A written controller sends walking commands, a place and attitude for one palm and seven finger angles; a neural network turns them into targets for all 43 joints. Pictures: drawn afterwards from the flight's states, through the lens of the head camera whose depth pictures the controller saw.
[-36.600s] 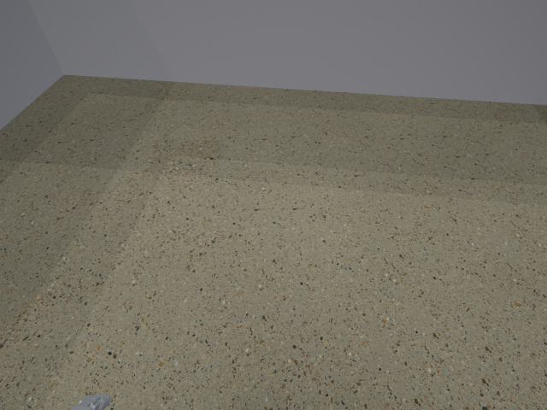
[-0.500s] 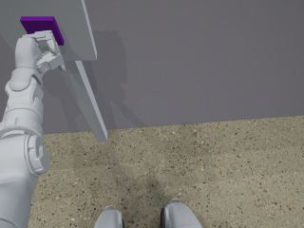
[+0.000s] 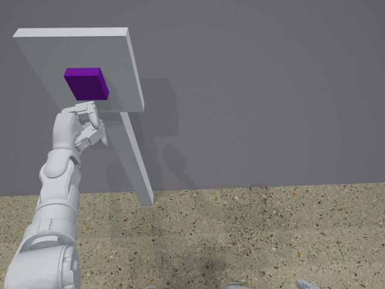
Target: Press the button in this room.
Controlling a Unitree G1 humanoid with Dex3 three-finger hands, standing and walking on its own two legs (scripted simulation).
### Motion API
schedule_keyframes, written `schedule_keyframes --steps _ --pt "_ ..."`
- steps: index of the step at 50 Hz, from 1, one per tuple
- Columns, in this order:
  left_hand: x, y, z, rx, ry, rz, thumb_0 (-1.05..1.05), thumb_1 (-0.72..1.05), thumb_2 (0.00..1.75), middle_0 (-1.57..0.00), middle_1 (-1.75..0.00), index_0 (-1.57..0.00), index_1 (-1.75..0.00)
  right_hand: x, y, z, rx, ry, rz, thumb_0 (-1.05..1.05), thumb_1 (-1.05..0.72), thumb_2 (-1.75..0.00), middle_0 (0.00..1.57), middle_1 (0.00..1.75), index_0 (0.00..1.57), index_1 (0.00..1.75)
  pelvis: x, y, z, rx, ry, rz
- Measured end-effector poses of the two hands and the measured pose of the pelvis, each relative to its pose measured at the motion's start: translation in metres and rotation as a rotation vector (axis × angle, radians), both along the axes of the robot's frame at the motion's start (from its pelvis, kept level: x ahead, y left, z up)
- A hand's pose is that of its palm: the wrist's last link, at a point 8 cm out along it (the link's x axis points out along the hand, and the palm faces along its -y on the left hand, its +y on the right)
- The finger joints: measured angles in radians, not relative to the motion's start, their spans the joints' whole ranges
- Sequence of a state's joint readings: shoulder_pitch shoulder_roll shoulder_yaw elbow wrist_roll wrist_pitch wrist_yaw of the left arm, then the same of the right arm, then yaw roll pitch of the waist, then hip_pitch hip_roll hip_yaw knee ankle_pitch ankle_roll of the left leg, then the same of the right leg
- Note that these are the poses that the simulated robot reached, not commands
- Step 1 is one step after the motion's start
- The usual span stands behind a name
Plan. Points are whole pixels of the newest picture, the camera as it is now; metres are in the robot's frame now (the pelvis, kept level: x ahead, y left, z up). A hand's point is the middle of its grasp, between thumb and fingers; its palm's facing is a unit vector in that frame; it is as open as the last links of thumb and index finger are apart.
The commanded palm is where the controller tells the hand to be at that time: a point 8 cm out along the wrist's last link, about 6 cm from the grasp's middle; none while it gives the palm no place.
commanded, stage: pull the fist back off the button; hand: left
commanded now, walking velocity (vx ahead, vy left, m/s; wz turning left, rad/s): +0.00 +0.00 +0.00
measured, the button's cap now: (88, 83) +0.52 +0.23 +0.12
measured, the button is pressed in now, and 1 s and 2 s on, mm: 0 0 0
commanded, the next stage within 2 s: draw the hand back to the body in 0.20 s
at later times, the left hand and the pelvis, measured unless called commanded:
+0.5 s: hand (89, 147) +0.36 +0.19 +0.11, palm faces +0.03 -1.00 -0.02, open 3.1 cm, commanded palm +0.32 +0.25 +0.11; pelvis +0.00 -0.01 +0.01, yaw +1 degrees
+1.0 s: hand (43, 199) +0.24 +0.21 +0.15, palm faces +0.28 -0.93 -0.24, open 3.1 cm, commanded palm +0.20 +0.26 +0.16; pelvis -0.01 -0.01 +0.03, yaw +2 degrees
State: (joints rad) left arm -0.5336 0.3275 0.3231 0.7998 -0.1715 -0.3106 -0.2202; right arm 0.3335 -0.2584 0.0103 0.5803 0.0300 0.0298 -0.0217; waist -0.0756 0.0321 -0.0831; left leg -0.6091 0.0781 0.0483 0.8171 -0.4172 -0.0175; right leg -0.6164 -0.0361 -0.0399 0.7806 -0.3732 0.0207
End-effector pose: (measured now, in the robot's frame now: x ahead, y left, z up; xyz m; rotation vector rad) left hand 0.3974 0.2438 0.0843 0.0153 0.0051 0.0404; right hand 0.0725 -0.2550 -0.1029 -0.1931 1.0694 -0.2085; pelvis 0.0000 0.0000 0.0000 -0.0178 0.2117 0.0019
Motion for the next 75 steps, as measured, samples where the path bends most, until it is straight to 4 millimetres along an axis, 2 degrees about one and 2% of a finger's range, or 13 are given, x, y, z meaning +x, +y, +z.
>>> schedule_keyframes --steps 9,14,18,21,30,41,45,49,60,75 --pt "-0.029 -0.003 0.002 0.002 -0.006 -0.008 0.02 0.9 0.9 -1.3 -1.5 -1.3 -1.5 0.045 0.003 0.007 0.007 -0.086 0.063 0.01 -0.9 -0.89 0.2 0.3 0.2 0.3 0.007 -0.003 0.004 0.003 -0.032 0.02" --pt "-0.032 -0.007 0.002 0.005 0.001 -0.003 0.02 0.9 0.9 -1.3 -1.5 -1.3 -1.5 0.059 0.004 0.008 0.005 -0.115 0.093 0.01 -0.9 -0.89 0.2 0.3 0.2 0.3 0.005 -0.005 0.003 0.005 -0.044 0.032" --pt "-0.032 -0.006 0.006 0.002 -0.011 -0.001 0.02 0.9 0.9 -1.3 -1.5 -1.3 -1.5 0.059 0.004 0.01 0.006 -0.128 0.093 0.01 -0.9 -0.89 0.2 0.3 0.2 0.3 0.003 -0.007 0.004 0.007 -0.049 0.029" --pt "-0.039 -0.004 0.014 0.012 -0.029 -0.007 0.02 0.9 0.9 -1.3 -1.5 -1.3 -1.5 0.056 0.004 0.012 0.016 -0.142 0.078 0.01 -0.9 -0.89 0.2 0.3 0.2 0.3 0.004 -0.008 0.005 0.009 -0.061 0.021" --pt "-0.087 0.011 0.03 0.011 -0.029 0.012 0.02 0.9 0.9 -1.3 -1.5 -1.3 -1.5 0.055 0.004 0.021 0.03 -0.192 0.071 0.01 -0.9 -0.89 0.2 0.3 0.2 0.3 0.003 -0.009 0.013 0.014 -0.117 0.019" --pt "-0.141 0.013 0.054 0.015 -0.06 0.005 0.02 0.9 0.9 -1.3 -1.5 -1.3 -1.5 0.091 0.016 0.047 0.029 -0.382 0.141 0.01 -0.9 -0.89 0.2 0.3 0.2 0.3 -0.007 -0.009 0.018 0.018 -0.186 0.034" --pt "-0.162 0.014 0.066 0.162 -0.051 0.122 0.02 0.9 0.9 -1.3 -1.5 -1.3 -1.5 0.103 0.024 0.06 0.021 -0.438 0.164 0.01 -0.9 -0.89 0.2 0.3 0.2 0.3 -0.009 -0.009 0.025 0.02 -0.221 0.03" --pt "-0.184 0.015 0.074 0.232 -0.054 0.221 0.02 0.9 0.9 -1.3 -1.5 -1.3 -1.5 0.109 0.03 0.068 0.016 -0.445 0.19 0.01 -0.9 -0.89 0.2 0.3 0.2 0.3 -0.009 -0.009 0.031 0.02 -0.249 0.03" --pt "-0.219 0.025 0.096 0.323 -0.079 0.334 0.02 0.89 0.9 -1.3 -1.5 -1.3 -1.5 0.109 0.043 0.065 0.033 -0.395 0.225 0.01 -0.9 -0.89 0.2 0.3 0.2 0.3 -0.003 -0.006 0.039 0.021 -0.295 0.03" --pt "-0.264 0.033 0.126 0.442 -0.123 0.389 0.02 0.89 0.9 -1.3 -1.49 -1.3 -1.5 0.115 0.042 0.065 0.036 -0.415 0.211 0.01 -0.9 -0.89 0.2 0.3 0.2 0.3 0.005 -0.003 0.039 0.015 -0.306 0.024"
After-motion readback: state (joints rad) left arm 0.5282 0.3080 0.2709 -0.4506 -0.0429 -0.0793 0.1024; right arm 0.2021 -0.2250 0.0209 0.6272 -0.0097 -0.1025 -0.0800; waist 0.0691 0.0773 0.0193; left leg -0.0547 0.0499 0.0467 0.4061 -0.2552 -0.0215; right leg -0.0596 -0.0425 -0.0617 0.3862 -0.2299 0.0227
